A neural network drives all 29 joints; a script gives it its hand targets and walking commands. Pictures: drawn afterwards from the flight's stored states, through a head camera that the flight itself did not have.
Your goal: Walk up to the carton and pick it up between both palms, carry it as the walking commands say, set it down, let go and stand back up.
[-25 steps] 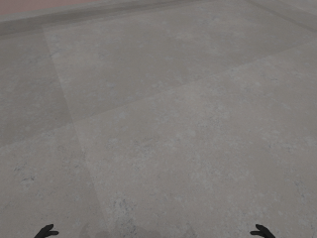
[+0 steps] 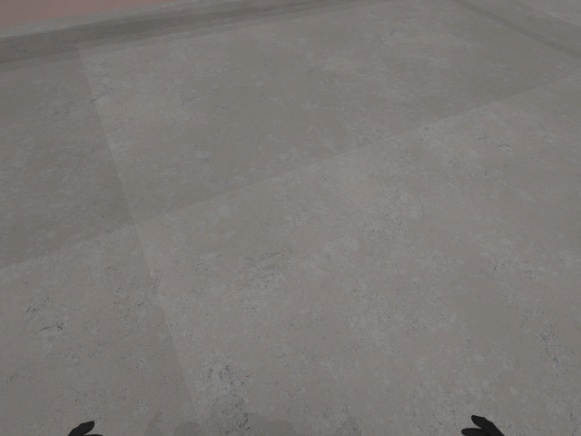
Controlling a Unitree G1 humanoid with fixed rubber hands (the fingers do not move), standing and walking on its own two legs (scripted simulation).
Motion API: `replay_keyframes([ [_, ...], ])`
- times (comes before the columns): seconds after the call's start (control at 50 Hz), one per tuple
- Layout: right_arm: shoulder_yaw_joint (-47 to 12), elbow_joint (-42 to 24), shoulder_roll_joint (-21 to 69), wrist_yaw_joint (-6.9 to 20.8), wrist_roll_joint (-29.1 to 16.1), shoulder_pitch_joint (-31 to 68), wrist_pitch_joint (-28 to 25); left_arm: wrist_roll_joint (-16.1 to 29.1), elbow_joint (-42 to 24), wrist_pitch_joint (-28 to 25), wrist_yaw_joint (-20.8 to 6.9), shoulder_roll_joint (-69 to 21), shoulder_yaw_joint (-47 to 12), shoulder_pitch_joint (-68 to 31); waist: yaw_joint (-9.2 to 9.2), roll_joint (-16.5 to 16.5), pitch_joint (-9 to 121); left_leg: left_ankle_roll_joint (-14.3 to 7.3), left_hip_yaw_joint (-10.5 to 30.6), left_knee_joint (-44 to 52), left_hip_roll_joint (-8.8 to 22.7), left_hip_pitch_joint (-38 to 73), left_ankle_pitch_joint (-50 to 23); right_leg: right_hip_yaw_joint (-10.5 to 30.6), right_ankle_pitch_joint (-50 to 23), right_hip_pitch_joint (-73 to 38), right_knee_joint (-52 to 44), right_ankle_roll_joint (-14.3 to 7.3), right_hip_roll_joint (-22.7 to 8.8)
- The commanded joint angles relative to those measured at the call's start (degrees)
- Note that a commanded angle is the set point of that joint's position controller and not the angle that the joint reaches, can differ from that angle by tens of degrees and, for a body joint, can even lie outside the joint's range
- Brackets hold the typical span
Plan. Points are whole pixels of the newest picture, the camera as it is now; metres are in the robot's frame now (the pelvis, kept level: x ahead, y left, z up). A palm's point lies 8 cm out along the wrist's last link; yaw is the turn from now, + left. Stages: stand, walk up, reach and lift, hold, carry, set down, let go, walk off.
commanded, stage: stand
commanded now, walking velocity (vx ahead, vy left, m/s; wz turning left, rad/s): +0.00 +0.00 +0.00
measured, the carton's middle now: out of the picture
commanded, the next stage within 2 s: walk up in 0.04 s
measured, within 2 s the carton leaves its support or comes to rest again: neither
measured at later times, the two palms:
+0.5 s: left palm (107, 362) +0.23 +0.27 -0.07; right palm out of the picture +0.05 -0.43 -0.07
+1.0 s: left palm (264, 239) +0.49 +0.05 -0.11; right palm out of the picture +0.07 -0.51 -0.05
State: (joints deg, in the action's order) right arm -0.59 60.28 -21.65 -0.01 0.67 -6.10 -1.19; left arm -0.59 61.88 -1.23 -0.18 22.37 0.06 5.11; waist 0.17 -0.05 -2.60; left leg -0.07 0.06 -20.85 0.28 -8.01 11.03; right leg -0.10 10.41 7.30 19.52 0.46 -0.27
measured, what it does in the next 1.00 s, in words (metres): walks ahead, turning right: right foot, then left foot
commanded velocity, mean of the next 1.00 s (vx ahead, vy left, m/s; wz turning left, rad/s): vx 0.00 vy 0.00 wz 0.00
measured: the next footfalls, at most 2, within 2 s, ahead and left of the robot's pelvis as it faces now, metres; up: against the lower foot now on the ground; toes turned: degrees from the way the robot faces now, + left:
right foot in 0.58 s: +0.12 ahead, -0.26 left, +0.00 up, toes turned -25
left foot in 0.88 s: +0.33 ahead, -0.12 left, +0.00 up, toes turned -22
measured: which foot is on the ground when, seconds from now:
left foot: down 0.00-0.58, up 0.60-0.86, down 0.88-1.00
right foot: down 0.00-0.28, up 0.30-0.56, down 0.58-0.86, up 0.88-1.00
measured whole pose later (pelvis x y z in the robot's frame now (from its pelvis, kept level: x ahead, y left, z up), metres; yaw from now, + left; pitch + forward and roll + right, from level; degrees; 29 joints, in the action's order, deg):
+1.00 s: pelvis +0.21 -0.16 -0.02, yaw -36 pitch +0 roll +1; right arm 5.5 48.2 -28.8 -0.6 1.0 -15.6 -7.7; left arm -2.1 45.0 1.6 -8.8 28.9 5.0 13.6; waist -0.7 4.8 1.2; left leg -2.4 -13.7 -33.1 3.9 -17.9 15.6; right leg 3.7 19.6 28.4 61.1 -0.1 -1.0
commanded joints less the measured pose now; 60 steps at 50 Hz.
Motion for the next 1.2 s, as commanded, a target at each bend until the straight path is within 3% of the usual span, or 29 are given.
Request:
replay_keyframes([
  [0.0, 2.2, -2.5, -11.0, -0.4, 0.0, 1.9, -0.8, 0.1, -2.6, -0.8, 0.4, 10.2, 1.9, -2.3, 0.04, -0.5, 3.5, -1.9, 6.1, 4.0, 7.0, 0.2, -6.2, 6.0, -5.8, -0.8, -3.0, -2.2, -6.8],
  [0.2, 2.2, -2.2, -11.1, -0.4, -0.1, 1.7, -0.7, 0.0, -2.4, -0.7, 0.5, 10.4, 1.9, -2.0, -0.06, -0.4, 4.0, -1.8, 6.0, 4.1, 7.1, 1.0, -7.5, 5.8, -6.9, -1.4, -2.9, -2.1, -6.8],
  [0.22, 7.6, -6.5, -20.3, -0.3, 0.0, -1.9, -2.4, -2.8, -14.0, 1.0, -2.9, 15.3, 5.7, -2.8, -1.88, 3.4, 4.4, -4.1, 2.7, -0.8, 8.0, 14.9, 13.1, 10.3, 9.0, 20.6, 1.4, -5.0, -3.8],
  [0.24, 9.0, -3.8, -22.1, -0.5, 0.3, -8.3, -2.9, -2.6, -15.6, 1.6, -5.9, 14.7, 5.5, -8.1, -6.05, -2.8, 1.3, -7.0, 8.8, 4.3, 14.0, 24.5, 23.2, 7.1, 17.9, 37.5, 7.2, -3.9, -2.5],
  [0.26, 10.3, -3.5, -24.8, -0.9, 0.1, -10.2, -2.9, -2.9, -17.0, 1.6, -7.0, 14.0, 5.6, -9.1, -6.59, -9.6, 0.7, -10.7, 16.6, 13.0, 24.1, 22.5, 26.4, 2.3, 14.0, 40.6, 21.7, -1.5, -2.0],
  [0.28, 10.1, -6.0, -23.6, -1.1, -0.2, -7.3, -3.3, -4.0, -17.7, 2.0, -7.7, 14.5, 6.2, -10.2, -5.61, -4.6, 1.2, -12.4, 18.3, 13.3, 28.3, 15.2, 18.0, 4.7, 12.2, 36.3, 28.3, 0.3, -6.3],
  [0.32, 9.7, -9.1, -21.7, -1.3, 1.1, -2.3, -4.0, -3.0, -18.0, 2.6, -9.2, 14.5, 7.2, -6.5, -2.12, -2.5, 3.3, -11.9, 10.5, 11.9, 25.5, 8.7, 13.8, 6.0, 10.1, 29.5, 28.7, 1.3, -9.2],
  [0.36, 9.8, -11.5, -20.5, -1.2, 2.2, 2.5, -4.5, -2.2, -18.0, 2.9, -10.5, 14.2, 7.8, -1.1, 1.36, -6.5, 4.3, -10.2, 4.1, 11.2, 22.6, 5.7, 15.2, 4.4, 8.4, 26.2, 28.5, 0.8, -10.1],
  [0.46, 10.2, -13.2, -22.0, -0.4, 1.9, 2.2, -4.9, -1.7, -19.2, 2.7, -12.0, 13.9, 8.8, -4.2, 0.61, -6.7, 0.9, -8.1, -6.9, 9.1, 18.9, -2.0, 12.7, -4.1, 4.9, 18.4, 21.3, 0.5, -8.8],
  [0.5, 10.1, -13.1, -22.6, -0.1, 1.8, 2.8, -4.6, -1.5, -17.9, 2.2, -11.6, 14.1, 9.1, -0.5, 2.82, -6.7, 2.2, -7.2, -10.6, 3.2, 17.0, -6.5, 11.8, -8.9, 4.6, 10.0, 18.7, -0.1, -5.4],
  [0.52, 9.9, -13.3, -22.5, 0.1, 1.8, 3.5, -4.3, -1.6, -16.8, 1.9, -11.2, 15.0, 9.6, 3.2, 5.16, -4.9, 3.0, -6.5, -12.4, -3.0, 15.7, -10.3, 12.3, -10.2, 5.0, 4.2, 16.6, -1.0, -3.8],
  [0.54, 9.2, -13.4, -20.8, 0.3, 1.9, 2.8, -4.0, -1.9, -14.9, 1.3, -10.3, 17.6, 10.4, 8.9, 7.78, 2.4, 5.5, -5.4, -15.1, -18.4, 11.2, -14.9, 10.2, -7.7, 9.3, -3.0, 14.1, -3.2, -1.5],
  [0.56, 8.5, -16.0, -16.4, 0.7, 2.1, 3.5, -3.6, -2.1, -14.5, 0.7, -8.7, 24.0, 10.9, 16.6, 11.01, 22.6, 3.9, -2.2, -16.9, -41.1, 4.4, -29.6, 18.6, 16.2, 27.3, -9.0, 0.7, -9.8, -9.7],
  [0.58, 7.1, -18.4, -16.2, 1.1, 1.0, 4.5, -3.6, -1.2, -16.3, 0.7, -7.6, 27.8, 10.9, 14.4, 8.61, 24.9, 0.0, -0.5, -6.6, -48.9, 0.5, -42.6, 27.5, 39.5, 34.4, -9.0, -9.4, -15.7, -16.7],
  [0.6, 8.0, -18.6, -20.1, 1.3, 0.2, 7.2, -4.2, 0.0, -16.2, 0.8, -7.4, 27.1, 11.1, 12.4, 7.12, 11.6, -1.6, -0.9, -0.7, -47.6, 4.9, -39.8, 22.9, 38.4, 34.3, -6.3, -10.2, -17.5, -18.5],
  [0.62, 8.0, -17.0, -20.8, 1.7, -0.5, 4.6, -4.9, 0.5, -17.9, 0.7, -7.3, 24.3, 10.6, 8.6, 4.83, 6.9, -2.1, -1.2, -0.8, -44.1, 6.4, -37.5, 17.2, 32.3, 29.7, -4.6, -8.5, -16.0, -16.8],
  [0.68, 8.1, -14.5, -20.1, 1.7, -1.3, -2.4, -5.4, -0.7, -22.0, 0.9, -7.2, 21.6, 9.8, 2.6, 1.57, 11.7, 0.4, -0.6, -4.1, -27.1, 4.6, -22.8, 17.1, 18.5, 17.5, 6.6, -4.5, -13.5, -12.6],
  [0.72, 8.6, -13.8, -19.6, 1.6, -0.9, -4.9, -5.1, -1.4, -23.0, 0.9, -7.9, 20.9, 9.2, 1.8, 0.87, 12.2, 1.9, -0.3, -5.5, -22.9, 2.5, -15.7, 15.3, 17.7, 18.0, 12.2, -4.4, -13.4, -11.9],
  [0.78, 9.3, -13.6, -18.3, 1.0, -0.6, -8.3, -5.4, -1.6, -24.9, 0.8, -8.0, 19.6, 8.6, 0.0, -1.23, 8.2, 5.3, -0.3, -6.8, -15.4, 0.6, -3.9, 2.9, 16.4, 21.1, 19.0, -1.0, -12.0, -10.0],
  [0.82, 10.6, -11.2, -19.9, -0.2, 0.2, -19.2, -5.9, -1.5, -26.6, 0.8, -8.0, 15.8, 7.5, -3.4, -7.94, 0.7, 9.0, -0.9, -4.6, -10.5, 1.9, 18.3, -2.5, 11.4, 25.5, 35.0, 10.9, -6.9, -5.0],
  [0.84, 11.8, -11.0, -24.3, -1.2, 1.1, -24.9, -6.3, -1.1, -27.7, 0.5, -7.6, 11.3, 6.3, -2.6, -11.32, -14.7, 11.5, -1.9, 11.7, 2.3, 14.3, 23.3, 17.6, 5.1, 26.9, 42.7, 27.7, -4.1, 2.7],
  [0.86, 12.2, -13.6, -27.6, -1.6, 1.6, -20.1, -6.9, -1.5, -27.4, 0.9, -7.1, 11.8, 6.1, -1.3, -8.44, -14.7, 8.3, -5.3, 34.2, 13.4, 30.3, 14.6, 36.7, 8.3, 18.1, 45.3, 43.3, -1.7, 2.9],
  [0.88, 11.7, -16.0, -26.2, -1.6, 0.2, -12.0, -7.2, -2.0, -25.1, 1.4, -7.0, 17.6, 7.4, 1.7, -3.87, -4.0, 4.7, -5.2, 31.9, 13.6, 30.7, 5.8, 38.9, 11.6, 12.5, 40.4, 47.0, -1.5, -1.4],
  [0.92, 10.4, -16.6, -24.1, -1.5, -0.4, -6.2, -8.2, -1.4, -22.0, 1.3, -8.3, 19.3, 8.4, 7.6, 0.47, -0.3, 4.2, -3.2, 21.8, 13.8, 25.3, -0.4, 33.7, 8.6, 7.8, 32.9, 46.3, -0.8, -4.8],
  [0.94, 10.1, -16.8, -22.8, -1.3, 0.2, -5.3, -8.2, -1.4, -20.9, 1.4, -8.7, 18.8, 8.7, 7.4, 0.67, -2.4, 3.1, -2.7, 16.1, 15.3, 22.3, -3.6, 32.1, 6.5, 8.3, 30.2, 44.4, -0.1, -5.5],
  [0.98, 9.7, -16.4, -21.6, -0.6, 0.5, -6.2, -8.4, -0.7, -20.0, 1.4, -9.0, 16.9, 8.3, 5.3, -0.72, -5.2, 0.2, -4.4, 7.7, 14.8, 19.5, -3.8, 26.3, 4.6, 4.1, 30.9, 41.4, 1.2, -6.8],
  [1.04, 9.0, -14.4, -20.4, -0.2, 0.8, -10.3, -8.6, 0.2, -20.6, 1.2, -9.5, 13.9, 6.9, 0.0, -2.49, -6.8, -2.1, -3.8, -2.9, 13.8, 17.7, 0.7, 10.6, 3.6, -1.7, 32.5, 33.0, 0.7, -6.9],
  [1.12, 9.2, -13.5, -21.6, -0.1, 0.5, -15.3, -8.3, 0.1, -21.8, 1.0, -9.7, 12.2, 5.6, -8.2, -4.95, -5.9, -0.1, -4.4, -10.2, 10.0, 17.7, 9.8, -14.2, -0.9, -3.1, 31.4, 22.5, -0.1, -5.3],
  [1.18, 9.3, -13.6, -22.3, 0.2, 0.5, -16.4, -7.3, 0.2, -22.4, 0.7, -9.8, 11.1, 4.8, -12.0, -6.09, -5.7, 0.9, -4.8, -14.8, 8.5, 16.5, 11.7, -20.2, -4.8, -3.1, 25.6, 13.6, -1.6, -2.8],
])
